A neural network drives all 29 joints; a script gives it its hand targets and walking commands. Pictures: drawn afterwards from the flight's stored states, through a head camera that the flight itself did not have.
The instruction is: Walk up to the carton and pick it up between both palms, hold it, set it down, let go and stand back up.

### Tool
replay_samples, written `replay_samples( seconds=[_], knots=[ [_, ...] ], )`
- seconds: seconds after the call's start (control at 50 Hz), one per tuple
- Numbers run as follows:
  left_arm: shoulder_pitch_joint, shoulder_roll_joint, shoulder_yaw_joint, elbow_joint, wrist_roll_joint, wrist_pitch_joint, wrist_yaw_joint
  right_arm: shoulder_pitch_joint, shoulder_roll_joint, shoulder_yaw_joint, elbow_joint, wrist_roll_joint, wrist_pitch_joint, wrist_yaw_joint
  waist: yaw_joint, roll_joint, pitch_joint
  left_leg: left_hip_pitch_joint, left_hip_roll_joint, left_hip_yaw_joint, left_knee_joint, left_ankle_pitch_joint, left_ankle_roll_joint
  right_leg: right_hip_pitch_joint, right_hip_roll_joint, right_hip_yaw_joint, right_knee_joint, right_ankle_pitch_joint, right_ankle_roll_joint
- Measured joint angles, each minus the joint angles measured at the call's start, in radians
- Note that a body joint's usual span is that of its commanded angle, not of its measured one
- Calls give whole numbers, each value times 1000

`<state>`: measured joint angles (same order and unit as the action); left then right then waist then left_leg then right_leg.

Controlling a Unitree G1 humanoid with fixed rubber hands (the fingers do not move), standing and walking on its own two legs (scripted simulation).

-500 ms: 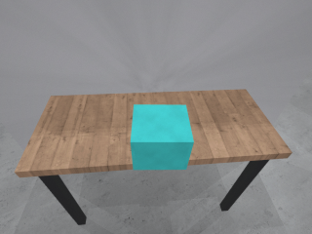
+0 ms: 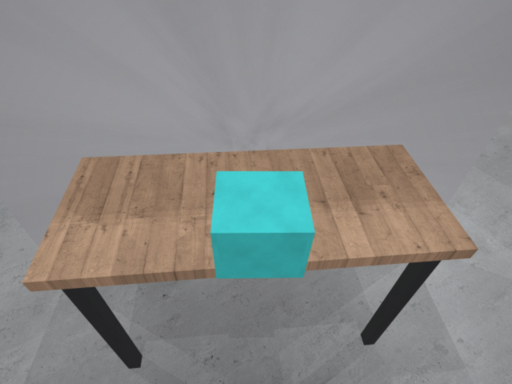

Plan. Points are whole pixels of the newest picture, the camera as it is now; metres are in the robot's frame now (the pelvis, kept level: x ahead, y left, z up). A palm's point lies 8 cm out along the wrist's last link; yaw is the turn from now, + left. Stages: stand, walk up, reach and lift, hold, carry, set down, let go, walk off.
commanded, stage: stand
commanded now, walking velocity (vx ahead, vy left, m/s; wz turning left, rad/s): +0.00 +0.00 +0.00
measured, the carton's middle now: (259, 224) +0.42 +0.04 -0.02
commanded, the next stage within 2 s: none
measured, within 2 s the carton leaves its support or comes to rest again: neither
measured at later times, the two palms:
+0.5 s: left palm out of the picture +0.04 +0.28 -0.13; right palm out of the picture +0.08 -0.27 -0.11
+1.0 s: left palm out of the picture +0.03 +0.28 -0.13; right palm out of the picture +0.07 -0.27 -0.11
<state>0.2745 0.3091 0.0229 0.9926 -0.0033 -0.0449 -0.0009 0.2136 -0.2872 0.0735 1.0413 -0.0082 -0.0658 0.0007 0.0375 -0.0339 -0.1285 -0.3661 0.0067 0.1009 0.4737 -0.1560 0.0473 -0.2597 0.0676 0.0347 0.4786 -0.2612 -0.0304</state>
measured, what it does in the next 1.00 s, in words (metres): stands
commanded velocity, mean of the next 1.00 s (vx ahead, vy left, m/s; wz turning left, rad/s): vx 0.00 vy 0.00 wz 0.00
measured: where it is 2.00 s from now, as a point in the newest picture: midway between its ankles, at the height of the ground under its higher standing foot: outside the picture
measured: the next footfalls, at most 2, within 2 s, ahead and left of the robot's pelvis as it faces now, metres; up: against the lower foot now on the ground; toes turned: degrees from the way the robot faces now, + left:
none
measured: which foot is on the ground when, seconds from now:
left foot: down 0.00-1.00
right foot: down 0.00-1.00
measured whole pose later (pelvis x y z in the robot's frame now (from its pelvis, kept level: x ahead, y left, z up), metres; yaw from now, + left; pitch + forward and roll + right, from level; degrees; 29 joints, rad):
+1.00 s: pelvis +0.00 +0.00 +0.00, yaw +0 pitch +2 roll -1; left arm 0.27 0.31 0.02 1.00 0.00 -0.04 0.00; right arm 0.21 -0.29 0.07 1.04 -0.01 -0.06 -0.01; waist 0.04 -0.03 -0.09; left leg -0.36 0.01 0.10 0.46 -0.15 0.05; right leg -0.26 0.07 0.03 0.48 -0.26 -0.03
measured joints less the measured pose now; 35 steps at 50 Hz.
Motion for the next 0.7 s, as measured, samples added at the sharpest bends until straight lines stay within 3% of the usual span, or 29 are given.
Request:
replay_samples(
  seconds=[0.7],
  knots=[
    [0,0,0,8,0,1,1,0,0,0,0,0,4,-3,0,0,25,2,0,0,-4,5,0,0,0,0,0,3,-1]
  ],
)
